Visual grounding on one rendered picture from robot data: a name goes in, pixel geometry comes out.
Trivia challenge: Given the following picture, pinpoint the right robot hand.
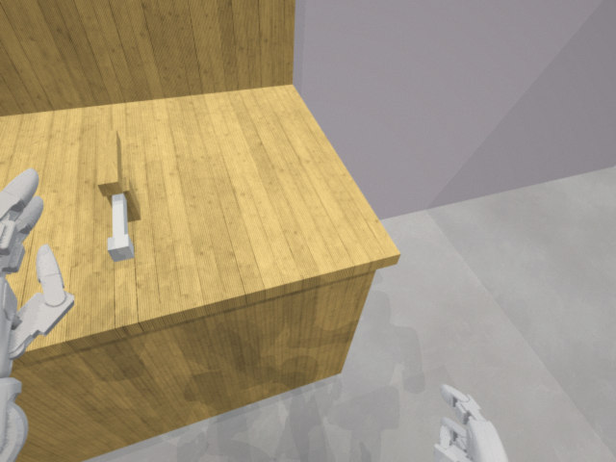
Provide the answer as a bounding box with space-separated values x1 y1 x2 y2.
434 384 508 462

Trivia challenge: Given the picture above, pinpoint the counter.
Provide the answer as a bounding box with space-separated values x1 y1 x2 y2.
0 0 400 462

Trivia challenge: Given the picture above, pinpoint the tap lever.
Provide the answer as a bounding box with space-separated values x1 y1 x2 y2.
108 193 134 262

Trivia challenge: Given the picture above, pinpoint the left robot hand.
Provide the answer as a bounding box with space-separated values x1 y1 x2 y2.
0 168 74 378

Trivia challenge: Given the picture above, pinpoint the robot left forearm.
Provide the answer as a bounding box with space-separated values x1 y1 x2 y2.
0 377 28 462

